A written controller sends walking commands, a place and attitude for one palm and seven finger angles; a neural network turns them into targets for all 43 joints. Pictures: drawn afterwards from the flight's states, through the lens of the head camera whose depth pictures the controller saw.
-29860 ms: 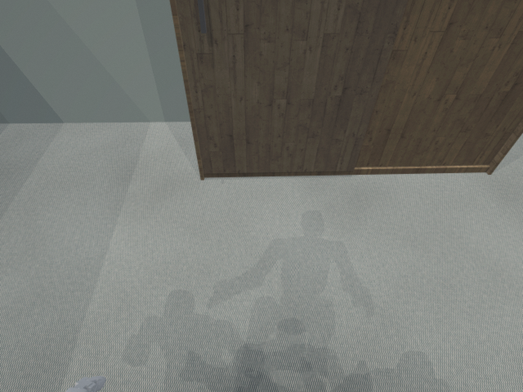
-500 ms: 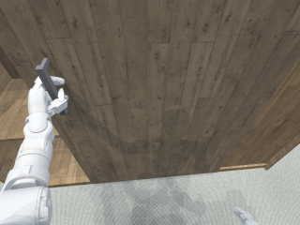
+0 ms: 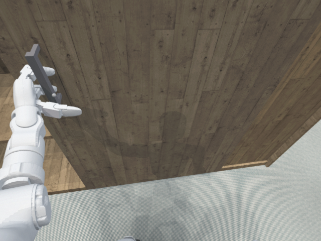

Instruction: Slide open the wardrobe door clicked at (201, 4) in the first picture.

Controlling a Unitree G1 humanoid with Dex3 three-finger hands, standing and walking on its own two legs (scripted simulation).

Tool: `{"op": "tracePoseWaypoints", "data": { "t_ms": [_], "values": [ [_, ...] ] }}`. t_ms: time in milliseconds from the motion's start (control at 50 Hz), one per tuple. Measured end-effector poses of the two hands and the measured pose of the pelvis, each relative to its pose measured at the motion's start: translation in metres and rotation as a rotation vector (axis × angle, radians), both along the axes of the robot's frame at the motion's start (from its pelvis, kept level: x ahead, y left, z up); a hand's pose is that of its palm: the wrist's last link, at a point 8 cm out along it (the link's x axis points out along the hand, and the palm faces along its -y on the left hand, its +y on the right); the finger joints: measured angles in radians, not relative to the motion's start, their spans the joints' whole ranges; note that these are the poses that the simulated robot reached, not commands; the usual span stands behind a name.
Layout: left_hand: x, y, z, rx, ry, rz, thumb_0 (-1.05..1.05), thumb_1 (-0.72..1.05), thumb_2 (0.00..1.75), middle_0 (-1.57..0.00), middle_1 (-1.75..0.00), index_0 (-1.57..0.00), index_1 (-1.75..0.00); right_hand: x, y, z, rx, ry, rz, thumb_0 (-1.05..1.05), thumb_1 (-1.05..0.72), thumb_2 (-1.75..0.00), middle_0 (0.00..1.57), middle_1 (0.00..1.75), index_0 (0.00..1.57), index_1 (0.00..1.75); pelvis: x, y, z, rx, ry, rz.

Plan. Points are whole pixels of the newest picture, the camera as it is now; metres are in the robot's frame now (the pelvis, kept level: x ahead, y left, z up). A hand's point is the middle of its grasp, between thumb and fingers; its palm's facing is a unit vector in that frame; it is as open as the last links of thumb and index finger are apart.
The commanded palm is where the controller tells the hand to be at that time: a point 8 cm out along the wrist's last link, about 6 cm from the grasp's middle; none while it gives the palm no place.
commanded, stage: loosen the grip on the handle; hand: left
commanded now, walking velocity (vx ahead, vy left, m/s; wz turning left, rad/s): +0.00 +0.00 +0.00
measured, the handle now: (47, 80) +0.48 +0.30 +0.13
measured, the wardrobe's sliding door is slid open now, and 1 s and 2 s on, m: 0.44 0.44 0.44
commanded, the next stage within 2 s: slip the hand off the handle in 0.10 s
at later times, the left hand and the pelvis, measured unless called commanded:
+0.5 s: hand (35, 98) +0.43 +0.32 +0.12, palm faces +0.45 -0.87 -0.22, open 14.2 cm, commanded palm +0.39 +0.36 +0.13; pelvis +0.04 +0.00 +0.00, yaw +0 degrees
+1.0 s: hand (24, 105) +0.40 +0.34 +0.12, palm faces +0.40 -0.89 -0.23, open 14.6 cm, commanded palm +0.35 +0.37 +0.13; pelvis +0.05 +0.00 +0.00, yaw -1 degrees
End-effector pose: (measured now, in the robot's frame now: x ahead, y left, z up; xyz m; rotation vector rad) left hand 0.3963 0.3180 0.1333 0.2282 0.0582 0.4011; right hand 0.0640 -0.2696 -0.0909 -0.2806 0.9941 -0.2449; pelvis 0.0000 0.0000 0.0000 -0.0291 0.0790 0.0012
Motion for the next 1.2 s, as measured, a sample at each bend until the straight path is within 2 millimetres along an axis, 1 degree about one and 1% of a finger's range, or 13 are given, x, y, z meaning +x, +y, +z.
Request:
{"op": "tracePoseWaypoints", "data": {
  "t_ms": [80,140,240,360,440,500,580,640,760,880,960,1040,1200],
  "values": [
    [0.0,0.001,0.001,0.006,-0.022,0.001,-0.01,-0.5,0.22,-0.32,-1.24,-0.32,-1.24,-0.004,0.01,-0.004,0.019,-0.001,-0.019,0.01,-0.9,-0.9,0.21,0.3,0.2,0.3,0.006,0.003,0.0,-0.002,-0.005,-0.009],
    [-0.001,0.0,0.001,0.005,-0.023,-0.002,-0.01,-0.52,0.21,-0.29,-1.2,-0.31,-1.22,0.001,0.017,-0.006,0.03,0.0,-0.009,0.01,-0.9,-0.9,0.21,0.3,0.2,0.3,0.012,0.005,0.0,-0.003,-0.007,-0.006],
    [-0.001,0.0,0.001,-0.001,-0.023,-0.001,-0.01,-0.54,0.2,-0.28,-1.18,-0.32,-1.21,0.024,0.023,-0.005,0.033,-0.033,0.014,0.01,-0.9,-0.9,0.21,0.3,0.21,0.3,0.021,0.007,0.001,-0.002,-0.009,-0.003],
    [0.0,0.008,0.002,-0.003,-0.014,-0.007,-0.01,-0.55,0.2,-0.32,-1.2,-0.37,-1.23,0.057,0.022,0.003,0.019,-0.096,0.038,0.01,-0.9,-0.9,0.21,0.3,0.21,0.3,0.029,0.005,0.002,0.0,-0.001,-0.006],
    [-0.005,0.024,-0.002,-0.026,0.011,0.043,-0.01,-0.55,0.2,-0.31,-1.19,-0.36,-1.22,0.074,0.018,0.009,0.009,-0.131,0.044,0.01,-0.9,-0.9,0.21,0.3,0.21,0.3,0.034,0.003,0.002,0.001,0.004,-0.009],
    [-0.012,0.04,-0.005,-0.023,0.03,0.085,-0.01,-0.55,0.2,-0.29,-1.18,-0.33,-1.2,0.082,0.014,0.011,-0.002,-0.135,0.051,0.0,-0.9,-0.9,0.21,0.3,0.21,0.3,0.037,0.0,0.002,0.0,0.009,-0.005],
    [-0.021,0.058,-0.003,0.0,0.027,0.105,-0.01,-0.55,0.2,-0.27,-1.17,-0.29,-1.18,0.085,0.009,0.011,-0.02,-0.109,0.067,0.0,-0.9,-0.9,0.21,0.3,0.21,0.3,0.04,-0.002,0.001,-0.003,0.016,0.008],
    [-0.023,0.065,0.0,0.009,0.015,0.089,-0.01,-0.55,0.2,-0.26,-1.16,-0.27,-1.17,0.084,0.005,0.008,-0.03,-0.079,0.073,0.0,-0.9,-0.9,0.21,0.3,0.21,0.3,0.042,-0.003,0.001,-0.006,0.021,0.019],
    [-0.017,0.064,0.004,-0.008,0.017,0.04,-0.01,-0.55,0.2,-0.26,-1.16,-0.26,-1.16,0.077,0.003,0.002,-0.026,-0.044,0.055,0.0,-0.9,-0.9,0.21,0.3,0.21,0.3,0.045,-0.003,0.001,-0.007,0.033,0.022],
    [-0.018,0.064,0.005,-0.004,0.025,0.041,-0.01,-0.55,0.2,-0.26,-1.15,-0.28,-1.18,0.069,0.004,-0.001,0.0,-0.039,0.03,0.0,-0.9,-0.9,0.21,0.3,0.21,0.3,0.046,-0.004,0.0,-0.002,0.04,0.009],
    [-0.028,0.059,0.0,-0.005,0.025,0.024,-0.01,-0.55,0.2,-0.26,-1.15,-0.27,-1.17,0.068,0.006,-0.002,0.02,-0.051,0.015,0.01,-0.9,-0.9,0.21,0.3,0.21,0.3,0.048,-0.003,0.001,0.0,0.037,-0.004],
    [-0.047,0.059,-0.006,-0.018,0.017,0.037,-0.01,-0.54,0.2,-0.26,-1.15,-0.26,-1.16,0.071,0.007,0.0,0.03,-0.079,0.009,0.01,-0.9,-0.9,0.21,0.3,0.21,0.3,0.048,-0.004,0.001,0.004,0.028,-0.014],
    [-0.091,0.065,-0.007,0.002,-0.007,0.086,-0.01,-0.55,0.2,-0.26,-1.15,-0.25,-1.15,0.097,0.013,0.007,0.017,-0.159,0.071,0.01,-0.9,-0.9,0.21,0.3,0.2,0.3,0.041,-0.005,0.0,-0.001,0.002,0.006]
  ]
}}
